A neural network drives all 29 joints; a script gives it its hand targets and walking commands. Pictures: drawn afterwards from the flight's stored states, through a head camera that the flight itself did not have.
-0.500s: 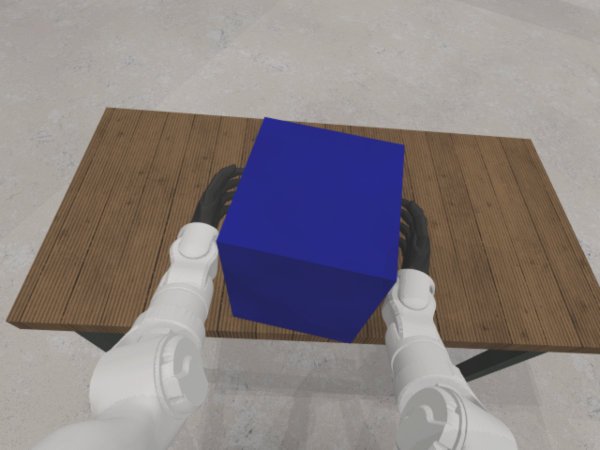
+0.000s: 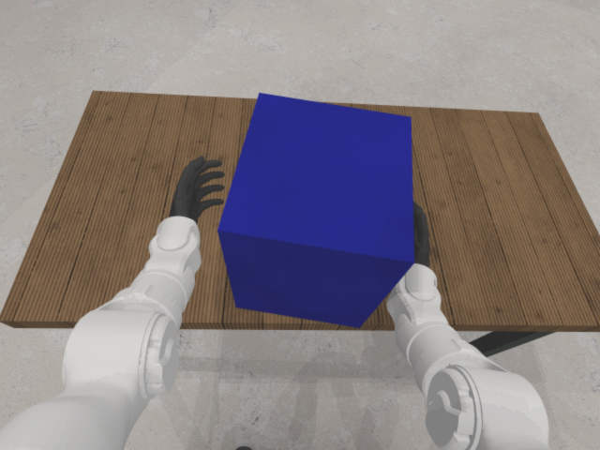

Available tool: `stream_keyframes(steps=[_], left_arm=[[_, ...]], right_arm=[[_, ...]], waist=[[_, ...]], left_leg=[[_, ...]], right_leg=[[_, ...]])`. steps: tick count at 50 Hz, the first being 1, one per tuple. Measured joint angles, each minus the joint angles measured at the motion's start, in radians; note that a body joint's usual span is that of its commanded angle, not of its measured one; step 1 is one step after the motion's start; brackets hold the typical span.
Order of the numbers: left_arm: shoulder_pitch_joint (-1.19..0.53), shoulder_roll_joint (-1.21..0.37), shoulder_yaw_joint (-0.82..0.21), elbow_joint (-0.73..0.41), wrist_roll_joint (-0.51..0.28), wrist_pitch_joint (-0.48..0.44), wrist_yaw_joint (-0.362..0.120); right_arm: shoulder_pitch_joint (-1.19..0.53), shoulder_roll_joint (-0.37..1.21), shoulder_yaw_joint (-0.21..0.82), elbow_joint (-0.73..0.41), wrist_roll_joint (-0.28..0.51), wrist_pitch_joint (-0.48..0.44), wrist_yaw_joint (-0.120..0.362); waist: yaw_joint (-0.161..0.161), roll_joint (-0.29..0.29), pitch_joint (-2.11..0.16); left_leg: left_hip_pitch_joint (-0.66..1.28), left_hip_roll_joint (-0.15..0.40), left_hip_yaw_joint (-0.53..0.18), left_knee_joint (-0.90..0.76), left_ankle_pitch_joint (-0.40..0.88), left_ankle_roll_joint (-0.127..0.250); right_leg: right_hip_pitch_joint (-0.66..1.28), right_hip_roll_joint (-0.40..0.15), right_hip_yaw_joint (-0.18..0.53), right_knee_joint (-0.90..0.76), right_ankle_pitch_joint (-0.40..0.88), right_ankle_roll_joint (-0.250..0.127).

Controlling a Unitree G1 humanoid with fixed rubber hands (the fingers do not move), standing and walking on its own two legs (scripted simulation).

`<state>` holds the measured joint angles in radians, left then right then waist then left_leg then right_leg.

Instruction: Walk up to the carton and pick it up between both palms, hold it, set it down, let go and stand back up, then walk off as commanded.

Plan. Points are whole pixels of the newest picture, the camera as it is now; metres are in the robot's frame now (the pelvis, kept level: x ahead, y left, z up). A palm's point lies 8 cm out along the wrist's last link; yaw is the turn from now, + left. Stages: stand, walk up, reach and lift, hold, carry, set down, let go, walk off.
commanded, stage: set down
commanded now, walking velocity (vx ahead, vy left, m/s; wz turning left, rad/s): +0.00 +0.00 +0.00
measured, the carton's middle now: (314, 222) +0.43 -0.02 +0.00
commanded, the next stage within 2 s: none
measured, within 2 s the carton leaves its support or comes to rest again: neither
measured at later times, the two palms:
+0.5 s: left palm (169, 239) +0.39 +0.18 +0.02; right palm (435, 278) +0.34 -0.17 +0.01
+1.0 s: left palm (151, 290) +0.34 +0.20 -0.02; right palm (445, 321) +0.29 -0.19 -0.01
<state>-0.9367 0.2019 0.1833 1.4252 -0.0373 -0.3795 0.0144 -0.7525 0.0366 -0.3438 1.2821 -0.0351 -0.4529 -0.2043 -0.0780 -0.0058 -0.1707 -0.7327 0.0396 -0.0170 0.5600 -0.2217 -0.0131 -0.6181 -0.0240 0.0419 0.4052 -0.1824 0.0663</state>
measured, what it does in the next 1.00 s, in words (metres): stands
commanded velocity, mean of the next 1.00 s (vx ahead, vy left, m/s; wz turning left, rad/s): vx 0.00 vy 0.00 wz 0.00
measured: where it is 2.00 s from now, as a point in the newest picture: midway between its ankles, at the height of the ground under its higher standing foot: outside the picture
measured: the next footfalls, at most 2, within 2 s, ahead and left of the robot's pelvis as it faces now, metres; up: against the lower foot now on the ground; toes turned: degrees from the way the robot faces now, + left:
none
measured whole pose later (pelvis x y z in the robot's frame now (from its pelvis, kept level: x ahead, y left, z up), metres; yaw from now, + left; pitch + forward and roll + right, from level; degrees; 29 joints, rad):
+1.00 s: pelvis -0.04 -0.01 +0.00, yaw +0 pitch +17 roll -2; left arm -0.65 0.27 0.07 1.33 -0.19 -0.41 -0.07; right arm -0.53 -0.04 -0.02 1.19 0.22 -0.48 -0.21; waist -0.08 0.00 -0.19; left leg -0.71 0.04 -0.02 0.60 -0.19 -0.01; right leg -0.62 -0.02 0.04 0.50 -0.18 0.07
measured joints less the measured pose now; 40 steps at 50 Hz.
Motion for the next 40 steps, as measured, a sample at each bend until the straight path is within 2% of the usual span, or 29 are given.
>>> stream_keyframes(steps=[8, 12, 20, 27, 40], left_arm=[[-0.032, 0.026, -0.063, 0.024, -0.036, 0.017, 0.0], [-0.025, 0.027, -0.075, 0.035, -0.045, 0.018, 0.0], [0.004, 0.031, -0.077, 0.054, -0.079, -0.004, -0.023], [0.046, 0.046, -0.081, 0.059, -0.101, -0.003, -0.049], [0.148, 0.06, -0.113, 0.052, -0.151, -0.033, -0.059]], right_arm=[[-0.051, -0.059, 0.099, 0.087, 0.102, -0.013, 0.008], [-0.05, -0.07, 0.113, 0.121, 0.125, -0.022, 0.01], [-0.042, -0.079, 0.185, 0.127, 0.182, -0.026, 0.01], [-0.011, -0.079, 0.23, 0.112, 0.203, -0.025, -0.001], [0.086, -0.079, 0.292, 0.017, 0.234, -0.003, -0.004]], waist=[[0.0, 0.0, -0.022], [0.0, 0.002, -0.022], [0.0, 0.008, -0.022], [0.0, 0.008, -0.02], [0.0, 0.008, -0.018]], left_leg=[[-0.019, 0.0, 0.0, 0.026, 0.0, 0.002], [-0.015, 0.0, 0.0, 0.026, 0.008, -0.001], [-0.002, 0.0, 0.0, 0.026, 0.024, 0.005], [0.007, 0.0, 0.0, 0.028, 0.034, 0.005], [0.012, -0.001, -0.001, 0.041, 0.031, 0.003]], right_leg=[[-0.011, 0.0, -0.002, 0.01, 0.007, 0.0], [-0.011, 0.0, -0.002, 0.018, 0.01, 0.0], [-0.013, 0.001, -0.002, 0.049, 0.01, 0.001], [-0.013, 0.001, -0.002, 0.072, 0.009, 0.001], [-0.014, 0.001, -0.001, 0.096, 0.001, 0.001]])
